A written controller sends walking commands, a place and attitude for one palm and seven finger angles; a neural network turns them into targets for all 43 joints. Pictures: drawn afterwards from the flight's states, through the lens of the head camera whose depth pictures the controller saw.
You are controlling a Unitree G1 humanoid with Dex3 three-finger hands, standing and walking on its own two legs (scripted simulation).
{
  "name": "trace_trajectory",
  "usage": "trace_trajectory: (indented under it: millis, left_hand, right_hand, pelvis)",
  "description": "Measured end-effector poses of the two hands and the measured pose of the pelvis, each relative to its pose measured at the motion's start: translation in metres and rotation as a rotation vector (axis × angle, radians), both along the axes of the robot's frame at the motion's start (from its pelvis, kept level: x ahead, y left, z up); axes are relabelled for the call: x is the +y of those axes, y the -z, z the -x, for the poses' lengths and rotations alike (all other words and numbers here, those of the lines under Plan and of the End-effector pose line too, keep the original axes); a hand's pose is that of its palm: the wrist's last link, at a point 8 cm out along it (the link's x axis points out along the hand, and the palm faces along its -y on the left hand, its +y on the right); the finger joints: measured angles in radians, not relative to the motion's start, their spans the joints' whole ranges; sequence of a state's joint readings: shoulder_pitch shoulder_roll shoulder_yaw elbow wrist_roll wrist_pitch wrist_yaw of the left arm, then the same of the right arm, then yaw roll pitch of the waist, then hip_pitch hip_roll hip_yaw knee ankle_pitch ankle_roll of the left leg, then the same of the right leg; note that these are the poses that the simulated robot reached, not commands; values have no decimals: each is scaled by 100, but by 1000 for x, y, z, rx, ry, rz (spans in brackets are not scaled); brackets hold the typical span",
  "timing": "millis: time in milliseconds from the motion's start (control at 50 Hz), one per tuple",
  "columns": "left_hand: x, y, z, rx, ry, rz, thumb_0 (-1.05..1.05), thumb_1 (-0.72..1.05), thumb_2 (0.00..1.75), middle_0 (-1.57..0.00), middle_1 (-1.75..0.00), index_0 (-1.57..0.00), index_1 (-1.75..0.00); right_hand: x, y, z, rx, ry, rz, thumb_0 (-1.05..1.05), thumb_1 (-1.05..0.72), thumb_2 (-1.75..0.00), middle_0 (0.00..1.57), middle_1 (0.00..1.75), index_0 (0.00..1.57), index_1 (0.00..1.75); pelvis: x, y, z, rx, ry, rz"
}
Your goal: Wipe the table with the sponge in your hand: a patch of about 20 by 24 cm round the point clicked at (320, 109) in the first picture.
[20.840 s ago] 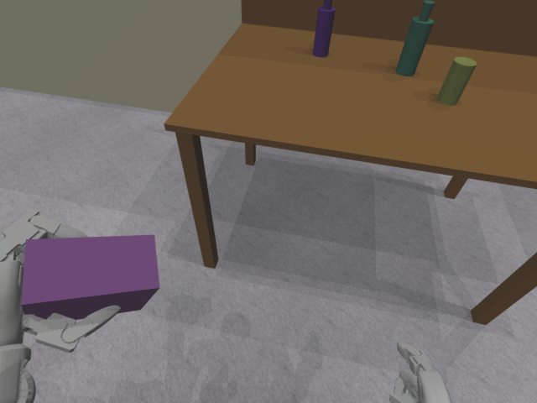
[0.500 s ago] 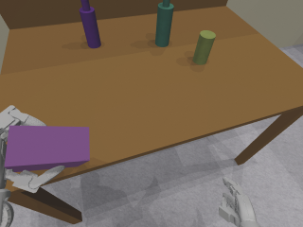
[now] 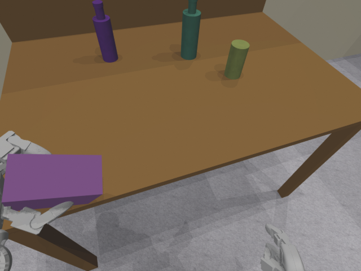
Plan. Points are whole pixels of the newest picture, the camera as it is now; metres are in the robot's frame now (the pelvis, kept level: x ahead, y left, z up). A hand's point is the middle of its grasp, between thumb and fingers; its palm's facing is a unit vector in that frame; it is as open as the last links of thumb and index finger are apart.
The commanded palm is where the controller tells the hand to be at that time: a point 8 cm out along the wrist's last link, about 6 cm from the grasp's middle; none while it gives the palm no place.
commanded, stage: look again from close up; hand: left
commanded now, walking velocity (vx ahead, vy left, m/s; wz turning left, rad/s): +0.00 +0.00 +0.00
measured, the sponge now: (68, 182) +0.23 +0.21 +0.13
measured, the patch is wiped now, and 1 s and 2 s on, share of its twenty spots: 0.00 0.00 0.00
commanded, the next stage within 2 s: shuffle to correct the standing spot in 0.06 s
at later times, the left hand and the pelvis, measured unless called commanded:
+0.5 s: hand (43, 178) +0.23 +0.24 +0.15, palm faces +0.39 -0.85 -0.36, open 10.4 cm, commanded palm +0.17 +0.27 +0.18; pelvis +0.01 -0.01 +0.00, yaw +0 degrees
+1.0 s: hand (74, 162) +0.26 +0.20 +0.16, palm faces +0.35 -0.84 -0.41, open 10.4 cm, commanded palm +0.21 +0.23 +0.18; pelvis +0.04 -0.05 -0.01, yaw -1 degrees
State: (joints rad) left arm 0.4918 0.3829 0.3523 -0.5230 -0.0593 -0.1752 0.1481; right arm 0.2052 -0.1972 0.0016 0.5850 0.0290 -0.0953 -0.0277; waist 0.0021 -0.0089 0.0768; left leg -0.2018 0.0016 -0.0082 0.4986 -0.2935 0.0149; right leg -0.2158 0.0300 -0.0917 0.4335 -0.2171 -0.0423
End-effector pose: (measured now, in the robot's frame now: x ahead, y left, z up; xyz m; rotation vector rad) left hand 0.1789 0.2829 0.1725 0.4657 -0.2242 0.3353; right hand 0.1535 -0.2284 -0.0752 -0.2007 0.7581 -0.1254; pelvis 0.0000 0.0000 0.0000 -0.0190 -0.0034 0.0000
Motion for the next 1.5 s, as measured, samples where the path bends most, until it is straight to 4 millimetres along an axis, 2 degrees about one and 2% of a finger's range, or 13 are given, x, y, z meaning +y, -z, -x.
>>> trace_trajectory:
  millis: [180,340,500,660,860,1060,1120,1160,1240,1280,1400,1440,1500]
  left_hand:
    - [6,5,10,11,-14,20,-1,-53,101,-70,-135,-72,-134]
    - [9,8,10,-2,-24,33,-1,-53,101,-70,-135,-72,-134]
    - [-4,7,-8,-16,-19,42,-1,-53,101,-70,-135,-72,-134]
    - [-25,9,-30,-7,28,30,-1,-53,101,-70,-135,-72,-134]
    - [-36,8,-46,11,44,-15,-1,-53,101,-70,-135,-72,-134]
    - [-41,2,-39,-1,-1,14,-1,-53,101,-70,-134,-72,-134]
    - [-42,4,-47,-31,7,33,-1,-53,101,-70,-134,-72,-134]
    - [-45,5,-55,-74,36,21,-1,-53,101,-70,-134,-72,-134]
    - [-57,8,-74,-82,82,3,-1,-53,101,-70,-134,-72,-134]
    - [-67,4,-74,-60,101,-21,-1,-53,101,-70,-134,-72,-134]
    - [-96,-13,-46,-26,116,-163,-1,-53,101,-70,-134,-72,-134]
    - [-98,-13,-41,-25,75,-135,-1,-53,101,-70,-134,-72,-134]
    - [-99,-6,-43,-25,-3,-33,-1,-53,101,-70,-134,-72,-134]
  right_hand:
    - [3,-3,11,-8,1,9,2,-90,-89,20,30,20,30]
    - [7,-4,9,-12,-11,10,2,-90,-89,20,30,20,30]
    - [3,1,-6,-8,-19,-19,2,-90,-89,20,30,20,30]
    - [-21,4,-25,-11,7,-14,2,-90,-89,20,30,20,30]
    - [-44,4,-37,10,33,24,2,-90,-89,20,30,20,30]
    - [-38,0,-45,45,-24,-17,2,-90,-89,20,30,20,30]
    - [-34,1,-50,23,-32,-15,2,-90,-89,20,30,20,30]
    - [-34,7,-57,-27,-17,-13,2,-90,-89,20,30,20,30]
    - [-30,10,-58,-53,6,-59,2,-90,-89,20,30,20,30]
    - [-30,10,-54,-52,-5,-86,2,-90,-89,20,30,20,30]
    - [-52,26,-39,-22,-20,-120,1,-90,-89,20,30,20,30]
    - [-65,31,-31,31,-20,-103,1,-90,-89,20,30,20,30]
    - [-86,25,-21,93,-9,-64,2,-90,-89,20,30,20,30]
  pelvis:
    - [5,-1,7,-4,4,0]
    - [4,0,6,-3,3,-5]
    - [-9,3,-9,1,1,3]
    - [-25,9,-24,10,5,8]
    - [-36,12,-38,11,7,-13]
    - [-45,1,-43,-13,34,-36]
    - [-42,5,-47,-33,42,-41]
    - [-38,18,-50,-45,70,-25]
    - [-48,21,-38,-72,61,-69]
    - [-54,18,-36,-58,56,-60]
    - [-81,22,-38,-23,44,-2]
    - [-90,19,-40,-31,39,-1]
    - [-99,8,-46,-25,51,-33]
